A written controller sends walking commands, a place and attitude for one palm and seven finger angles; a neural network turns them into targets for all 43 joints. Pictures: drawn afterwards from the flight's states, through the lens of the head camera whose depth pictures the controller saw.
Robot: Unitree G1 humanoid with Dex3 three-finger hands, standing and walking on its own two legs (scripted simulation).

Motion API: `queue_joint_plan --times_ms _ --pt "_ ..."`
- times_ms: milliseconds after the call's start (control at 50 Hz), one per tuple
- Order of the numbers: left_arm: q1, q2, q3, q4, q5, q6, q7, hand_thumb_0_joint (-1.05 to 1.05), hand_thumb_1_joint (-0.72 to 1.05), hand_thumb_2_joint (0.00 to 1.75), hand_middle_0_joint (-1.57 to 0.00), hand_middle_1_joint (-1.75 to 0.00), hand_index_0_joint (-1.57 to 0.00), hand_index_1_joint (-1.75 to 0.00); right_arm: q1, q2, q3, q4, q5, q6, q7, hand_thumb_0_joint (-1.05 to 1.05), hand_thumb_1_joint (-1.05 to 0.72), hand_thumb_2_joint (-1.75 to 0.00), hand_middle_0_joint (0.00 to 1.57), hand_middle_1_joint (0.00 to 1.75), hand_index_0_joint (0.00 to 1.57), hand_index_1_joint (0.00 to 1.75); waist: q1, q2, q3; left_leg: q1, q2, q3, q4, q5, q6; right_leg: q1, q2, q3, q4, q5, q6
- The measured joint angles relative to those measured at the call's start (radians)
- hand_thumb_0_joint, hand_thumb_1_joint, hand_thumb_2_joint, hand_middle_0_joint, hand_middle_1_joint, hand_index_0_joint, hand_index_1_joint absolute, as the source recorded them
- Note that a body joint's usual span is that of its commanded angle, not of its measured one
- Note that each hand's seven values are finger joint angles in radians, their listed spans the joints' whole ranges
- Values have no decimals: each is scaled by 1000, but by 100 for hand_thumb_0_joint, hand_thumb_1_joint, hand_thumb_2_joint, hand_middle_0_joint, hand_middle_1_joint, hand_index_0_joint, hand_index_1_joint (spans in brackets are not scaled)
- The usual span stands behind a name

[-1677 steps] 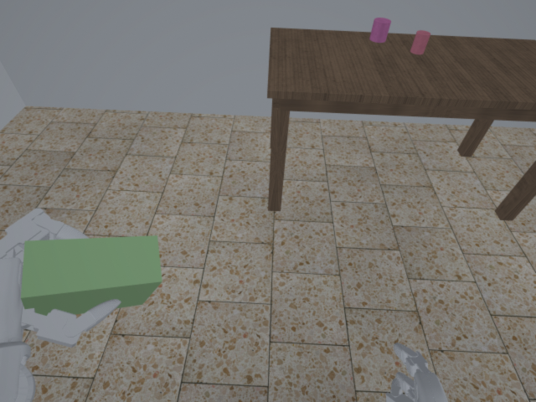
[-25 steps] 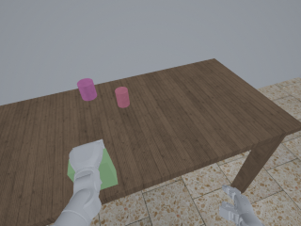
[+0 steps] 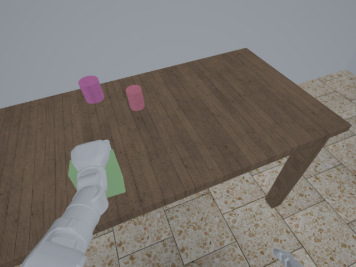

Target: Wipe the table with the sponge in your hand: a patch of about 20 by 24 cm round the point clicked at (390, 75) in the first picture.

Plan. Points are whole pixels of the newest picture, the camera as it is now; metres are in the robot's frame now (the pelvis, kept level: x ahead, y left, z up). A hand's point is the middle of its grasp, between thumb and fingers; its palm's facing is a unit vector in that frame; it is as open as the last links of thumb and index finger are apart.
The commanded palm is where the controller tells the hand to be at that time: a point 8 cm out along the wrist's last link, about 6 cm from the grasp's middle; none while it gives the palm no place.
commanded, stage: wipe forward along the middle lane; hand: left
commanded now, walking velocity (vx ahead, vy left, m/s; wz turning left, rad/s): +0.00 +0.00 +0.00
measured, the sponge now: (101, 181) +0.34 +0.24 -0.04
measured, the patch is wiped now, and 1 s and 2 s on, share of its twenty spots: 0.95 0.95 1.00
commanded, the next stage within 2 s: slide back across to the first lane in 1.08 s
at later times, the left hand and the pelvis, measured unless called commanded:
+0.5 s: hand (92, 152) +0.40 +0.27 +0.01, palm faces -0.11 +0.00 -0.99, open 9.8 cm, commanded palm +0.39 +0.27 +0.04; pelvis -0.01 +0.00 -0.01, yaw +0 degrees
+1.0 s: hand (88, 141) +0.44 +0.30 +0.01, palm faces -0.11 +0.01 -0.99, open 9.8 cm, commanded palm +0.44 +0.29 +0.04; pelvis -0.01 +0.03 -0.02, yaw -1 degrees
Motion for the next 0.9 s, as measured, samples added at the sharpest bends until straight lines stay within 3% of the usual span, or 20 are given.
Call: queue_joint_plan --times_ms 180,440,900 --pt "-105 56 56 139 -5 -61 25 0 -55 113 -81 -134 -81 -135 52 -9 -10 17 -1 -18 1 1 -90 -90 19 30 20 30 -30 1 -6 -70 8 -2 37 -4 5 -67 9 -2 27 5 -3" --pt "-215 122 102 268 0 -103 35 1 -55 113 -81 -135 -81 -136 81 -9 -8 20 -2 -39 12 1 -90 -90 19 30 20 30 -61 0 -14 -143 15 -9 72 -13 10 -129 18 -7 38 9 -1" --pt "-365 146 97 387 31 -93 51 1 -56 113 -82 -134 -82 -135 85 1 0 14 -15 -49 31 1 -90 -90 20 30 20 30 -82 -8 -31 -240 -1 -8 127 -31 23 -207 2 -5 61 0 31"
